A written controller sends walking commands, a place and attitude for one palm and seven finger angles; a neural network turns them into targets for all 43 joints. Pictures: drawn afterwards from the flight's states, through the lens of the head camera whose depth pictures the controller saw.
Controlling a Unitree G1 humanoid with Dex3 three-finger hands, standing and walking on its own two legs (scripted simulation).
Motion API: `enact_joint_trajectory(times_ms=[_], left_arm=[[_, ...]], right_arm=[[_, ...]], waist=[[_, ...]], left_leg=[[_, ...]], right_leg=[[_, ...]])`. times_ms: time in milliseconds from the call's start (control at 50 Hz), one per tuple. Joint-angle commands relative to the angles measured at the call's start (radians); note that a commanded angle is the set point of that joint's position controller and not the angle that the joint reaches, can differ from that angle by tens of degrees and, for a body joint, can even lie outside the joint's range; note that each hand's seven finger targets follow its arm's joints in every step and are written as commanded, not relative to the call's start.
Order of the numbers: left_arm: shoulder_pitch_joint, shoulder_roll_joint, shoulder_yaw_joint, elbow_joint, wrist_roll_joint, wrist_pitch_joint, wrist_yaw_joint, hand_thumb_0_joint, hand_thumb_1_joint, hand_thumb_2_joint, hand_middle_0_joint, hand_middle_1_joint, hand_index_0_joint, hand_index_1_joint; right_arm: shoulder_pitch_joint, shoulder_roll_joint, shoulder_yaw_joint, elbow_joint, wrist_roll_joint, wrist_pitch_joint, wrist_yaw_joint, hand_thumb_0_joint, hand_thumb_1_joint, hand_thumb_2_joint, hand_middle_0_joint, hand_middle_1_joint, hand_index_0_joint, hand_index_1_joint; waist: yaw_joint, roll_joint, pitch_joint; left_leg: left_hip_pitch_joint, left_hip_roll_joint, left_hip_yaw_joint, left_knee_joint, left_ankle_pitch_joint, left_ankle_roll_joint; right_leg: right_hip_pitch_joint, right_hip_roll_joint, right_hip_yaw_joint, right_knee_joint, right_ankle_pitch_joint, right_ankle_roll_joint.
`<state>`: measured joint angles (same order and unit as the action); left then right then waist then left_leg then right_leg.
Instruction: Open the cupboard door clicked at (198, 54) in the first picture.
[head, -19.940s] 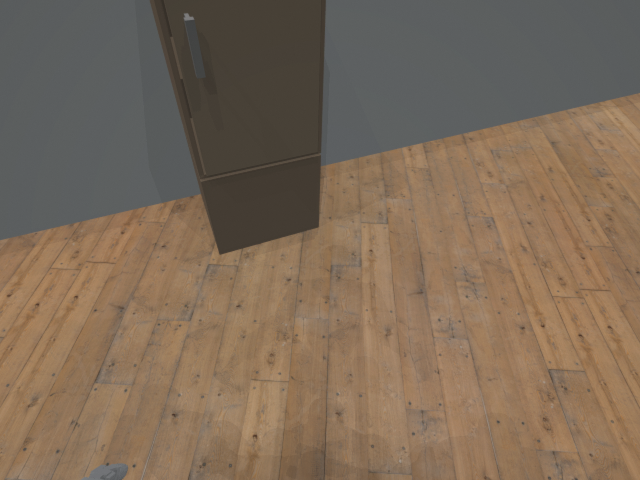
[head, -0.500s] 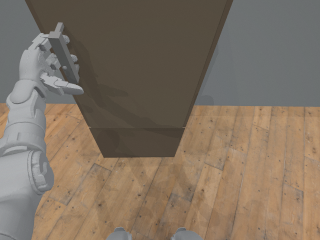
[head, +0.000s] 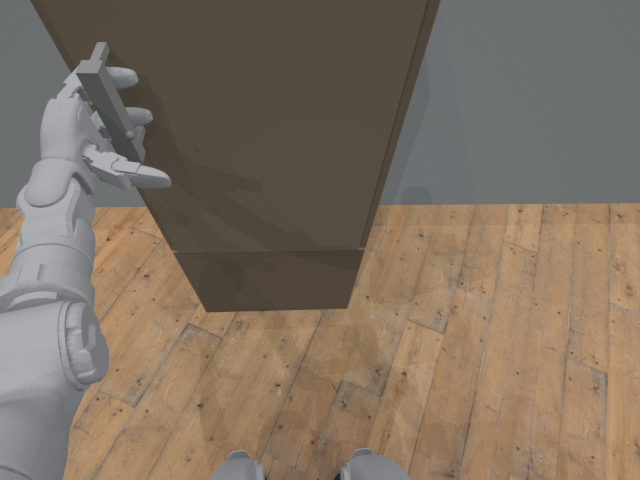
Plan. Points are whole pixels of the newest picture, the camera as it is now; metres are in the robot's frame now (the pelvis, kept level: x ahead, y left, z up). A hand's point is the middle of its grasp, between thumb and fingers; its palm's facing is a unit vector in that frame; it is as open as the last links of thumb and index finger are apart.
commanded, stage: slide the fingers in behind the handle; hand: left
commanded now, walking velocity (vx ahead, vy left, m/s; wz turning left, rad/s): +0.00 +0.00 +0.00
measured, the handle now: (119, 106) +0.56 +0.21 +0.12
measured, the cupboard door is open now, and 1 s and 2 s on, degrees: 0 0 33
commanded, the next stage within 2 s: close the thumb around the handle in 0.30 s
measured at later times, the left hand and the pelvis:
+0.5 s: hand (131, 133) +0.51 +0.19 +0.12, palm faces -0.04 -1.00 -0.01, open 13.8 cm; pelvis +0.01 +0.01 +0.00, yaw +0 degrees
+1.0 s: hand (129, 136) +0.51 +0.19 +0.12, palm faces -0.03 -1.00 +0.00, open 5.9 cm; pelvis +0.01 +0.01 +0.00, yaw +0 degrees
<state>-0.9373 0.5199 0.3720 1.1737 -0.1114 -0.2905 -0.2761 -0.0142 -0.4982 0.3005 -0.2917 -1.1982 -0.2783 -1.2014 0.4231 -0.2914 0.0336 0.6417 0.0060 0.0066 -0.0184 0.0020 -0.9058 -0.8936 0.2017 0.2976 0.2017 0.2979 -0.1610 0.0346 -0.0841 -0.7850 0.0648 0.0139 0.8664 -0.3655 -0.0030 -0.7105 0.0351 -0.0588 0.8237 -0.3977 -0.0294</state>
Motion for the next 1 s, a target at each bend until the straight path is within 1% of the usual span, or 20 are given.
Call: enact_joint_trajectory(times_ms=[0, 60, 100, 280, 360, 380, 440, 460, 480, 540, 600, 660, 700, 760, 800, 840, 880, 900, 920, 980], left_arm=[[-0.486, 0.213, -0.009, -0.233, -0.009, -0.080, -0.023, 0.000, -0.500, 0.300, -0.300, -1.200, -0.300, -1.200], [-0.503, 0.175, -0.034, -0.231, -0.016, -0.083, -0.022, 0.000, -0.500, 0.300, -0.300, -1.200, -0.300, -1.200], [-0.508, 0.196, -0.017, -0.218, -0.016, -0.077, -0.015, 0.000, -0.500, 0.300, -0.300, -1.200, -0.300, -1.200], [-0.490, 0.220, 0.009, -0.221, -0.010, -0.079, -0.013, 0.000, -0.500, 0.300, -0.300, -1.200, -0.300, -1.200], [-0.459, 0.204, 0.008, -0.223, -0.016, -0.079, -0.012, 0.000, -0.500, 0.300, -0.300, -1.200, -0.300, -1.200], [-0.463, 0.205, 0.005, -0.209, -0.016, -0.074, -0.011, 0.000, -0.500, 0.300, -0.300, -1.200, -0.300, -1.200], [-0.477, 0.222, 0.015, -0.212, -0.012, -0.072, -0.009, 0.000, -0.332, 0.372, -0.312, -1.218, -0.312, -1.218], [-0.487, 0.201, -0.002, -0.222, -0.013, -0.070, -0.011, 0.000, -0.276, 0.396, -0.316, -1.224, -0.316, -1.224], [-0.480, 0.240, 0.032, -0.220, -0.010, -0.072, -0.007, 0.000, -0.220, 0.420, -0.320, -1.230, -0.320, -1.230], [-0.463, 0.216, 0.017, -0.215, -0.012, -0.072, -0.010, 0.000, -0.052, 0.492, -0.332, -1.248, -0.332, -1.248], [-0.473, 0.249, 0.033, -0.191, -0.010, -0.064, -0.011, 0.000, 0.116, 0.564, -0.344, -1.266, -0.344, -1.266], [-0.478, 0.266, 0.047, -0.240, -0.008, -0.078, -0.014, 0.000, 0.284, 0.636, -0.356, -1.284, -0.356, -1.284], [-0.450, 0.239, 0.033, -0.253, -0.011, -0.081, -0.017, 0.000, 0.396, 0.684, -0.364, -1.296, -0.364, -1.296], [-0.412, 0.223, 0.029, -0.252, -0.021, -0.077, -0.022, 0.000, 0.564, 0.756, -0.376, -1.314, -0.376, -1.314], [-0.430, 0.180, -0.003, -0.232, -0.026, -0.063, -0.023, 0.000, 0.676, 0.804, -0.384, -1.326, -0.384, -1.326], [-0.440, 0.226, 0.033, -0.230, -0.025, -0.062, -0.015, 0.000, 0.788, 0.852, -0.392, -1.338, -0.392, -1.338], [-0.459, 0.221, 0.024, -0.245, -0.020, -0.065, -0.009, 0.000, 0.900, 0.900, -0.400, -1.350, -0.400, -1.350], [-0.458, 0.193, 0.002, -0.261, -0.018, -0.071, -0.007, 0.000, 0.900, 0.900, -0.400, -1.350, -0.400, -1.350], [-0.458, 0.176, -0.007, -0.260, -0.019, -0.073, -0.004, 0.000, 0.900, 0.900, -0.400, -1.350, -0.400, -1.350], [-0.483, 0.194, 0.001, -0.243, -0.012, -0.084, 0.010, 0.000, 0.900, 0.900, -0.400, -1.350, -0.400, -1.350]], right_arm=[[0.121, -0.156, -0.059, -0.058, 0.005, -0.020, -0.009, 0.000, -0.900, -0.900, 0.200, 0.300, 0.200, 0.300], [0.120, -0.154, -0.061, -0.051, 0.004, -0.024, -0.009, 0.000, -0.900, -0.900, 0.200, 0.300, 0.200, 0.300], [0.125, -0.161, -0.062, -0.046, 0.002, -0.026, -0.010, 0.000, -0.900, -0.900, 0.200, 0.300, 0.200, 0.300], [0.129, -0.159, -0.063, -0.047, 0.000, -0.026, -0.009, 0.000, -0.900, -0.900, 0.200, 0.300, 0.200, 0.300], [0.123, -0.155, -0.062, -0.053, -0.001, -0.023, -0.005, 0.000, -0.900, -0.900, 0.200, 0.300, 0.200, 0.300], [0.122, -0.157, -0.059, -0.054, 0.000, -0.022, -0.006, 0.000, -0.900, -0.900, 0.200, 0.300, 0.200, 0.300], [0.125, -0.160, -0.059, -0.058, 0.000, -0.020, -0.009, 0.000, -0.900, -0.900, 0.200, 0.300, 0.200, 0.300], [0.121, -0.155, -0.059, -0.059, 0.000, -0.020, -0.007, 0.000, -0.900, -0.900, 0.200, 0.300, 0.200, 0.300], [0.128, -0.159, -0.062, -0.055, -0.001, -0.019, -0.007, 0.000, -0.900, -0.900, 0.200, 0.300, 0.200, 0.300], [0.124, -0.156, -0.059, -0.065, -0.002, -0.018, -0.008, 0.000, -0.900, -0.900, 0.200, 0.300, 0.200, 0.300], [0.124, -0.160, -0.057, -0.063, 0.000, -0.015, -0.009, 0.000, -0.900, -0.900, 0.200, 0.300, 0.200, 0.300], [0.127, -0.159, -0.060, -0.066, -0.001, -0.016, -0.009, 0.000, -0.900, -0.900, 0.200, 0.300, 0.200, 0.300], [0.127, -0.156, -0.061, -0.072, -0.002, -0.014, -0.007, 0.000, -0.900, -0.900, 0.200, 0.300, 0.200, 0.300], [0.122, -0.156, -0.063, -0.072, 0.000, -0.010, -0.004, 0.000, -0.900, -0.900, 0.200, 0.300, 0.200, 0.300], [0.124, -0.156, -0.065, -0.065, 0.001, -0.008, -0.004, 0.000, -0.900, -0.900, 0.200, 0.300, 0.200, 0.300], [0.126, -0.163, -0.065, -0.065, 0.001, -0.008, -0.008, 0.000, -0.900, -0.900, 0.200, 0.300, 0.200, 0.300], [0.124, -0.159, -0.064, -0.063, 0.001, -0.008, -0.010, 0.000, -0.900, -0.900, 0.200, 0.300, 0.200, 0.300], [0.119, -0.155, -0.064, -0.066, 0.001, -0.011, -0.007, 0.000, -0.900, -0.900, 0.200, 0.300, 0.200, 0.300], [0.120, -0.153, -0.064, -0.064, -0.002, -0.013, -0.005, 0.000, -0.900, -0.900, 0.200, 0.300, 0.200, 0.300], [0.123, -0.156, -0.062, -0.053, -0.004, -0.015, -0.005, 0.000, -0.900, -0.900, 0.200, 0.300, 0.200, 0.300]], waist=[[-0.014, 0.096, -0.433], [-0.025, 0.083, -0.414], [-0.029, 0.064, -0.405], [-0.011, 0.080, -0.440], [-0.002, 0.098, -0.448], [-0.009, 0.058, -0.418], [-0.011, 0.047, -0.406], [-0.012, 0.083, -0.421], [-0.005, 0.067, -0.433], [-0.008, 0.067, -0.423], [-0.011, 0.048, -0.408], [0.003, 0.099, -0.475], [0.007, 0.101, -0.489], [0.010, 0.100, -0.471], [-0.009, 0.058, -0.417], [-0.004, 0.042, -0.407], [-0.004, 0.071, -0.417], [-0.001, 0.107, -0.417], [-0.007, 0.098, -0.414], [-0.014, 0.083, -0.411]], left_leg=[[0.348, -0.054, -0.034, -0.061, 0.264, 0.046], [0.361, -0.052, -0.039, -0.064, 0.256, 0.047], [0.349, -0.050, -0.040, -0.065, 0.242, 0.049], [0.371, -0.050, -0.042, -0.057, 0.303, 0.045], [0.395, -0.050, -0.043, -0.056, 0.339, 0.041], [0.371, -0.049, -0.043, -0.059, 0.318, 0.043], [0.352, -0.052, -0.042, -0.060, 0.312, 0.047], [0.362, -0.053, -0.038, -0.060, 0.316, 0.044], [0.365, -0.050, -0.041, -0.057, 0.325, 0.044], [0.362, -0.052, -0.039, -0.056, 0.331, 0.045], [0.327, -0.052, -0.036, -0.059, 0.286, 0.045], [0.378, -0.052, -0.041, -0.053, 0.342, 0.042], [0.402, -0.048, -0.045, -0.053, 0.372, 0.037], [0.411, -0.045, -0.043, -0.052, 0.393, 0.037], [0.394, -0.042, -0.046, -0.061, 0.346, 0.039], [0.367, -0.047, -0.042, -0.064, 0.319, 0.044], [0.379, -0.046, -0.045, -0.070, 0.322, 0.040], [0.398, -0.047, -0.046, -0.068, 0.331, 0.037], [0.407, -0.044, -0.047, -0.067, 0.328, 0.036], [0.398, -0.042, -0.055, -0.065, 0.312, 0.036]], right_leg=[[0.120, 0.021, 0.048, -0.102, 0.345, 0.014], [0.101, 0.022, 0.044, -0.108, 0.331, 0.014], [0.092, 0.022, 0.046, -0.112, 0.316, 0.016], [0.104, 0.021, 0.040, -0.095, 0.363, 0.013], [0.103, 0.024, 0.033, -0.090, 0.382, 0.011], [0.101, 0.024, 0.034, -0.095, 0.372, 0.013], [0.113, 0.024, 0.036, -0.093, 0.376, 0.012], [0.111, 0.022, 0.038, -0.093, 0.381, 0.014], [0.119, 0.022, 0.036, -0.090, 0.387, 0.013], [0.112, 0.024, 0.034, -0.087, 0.389, 0.012], [0.120, 0.022, 0.041, -0.096, 0.364, 0.016], [0.130, 0.023, 0.040, -0.083, 0.397, 0.012], [0.124, 0.025, 0.032, -0.078, 0.406, 0.011], [0.117, 0.029, 0.029, -0.083, 0.417, 0.010], [0.090, 0.030, 0.022, -0.095, 0.376, 0.013], [0.111, 0.029, 0.028, -0.098, 0.368, 0.011], [0.104, 0.026, 0.027, -0.095, 0.363, 0.011], [0.087, 0.026, 0.027, -0.095, 0.356, 0.009], [0.077, 0.028, 0.024, -0.097, 0.350, 0.010], [0.065, 0.028, 0.023, -0.094, 0.329, 0.011]])
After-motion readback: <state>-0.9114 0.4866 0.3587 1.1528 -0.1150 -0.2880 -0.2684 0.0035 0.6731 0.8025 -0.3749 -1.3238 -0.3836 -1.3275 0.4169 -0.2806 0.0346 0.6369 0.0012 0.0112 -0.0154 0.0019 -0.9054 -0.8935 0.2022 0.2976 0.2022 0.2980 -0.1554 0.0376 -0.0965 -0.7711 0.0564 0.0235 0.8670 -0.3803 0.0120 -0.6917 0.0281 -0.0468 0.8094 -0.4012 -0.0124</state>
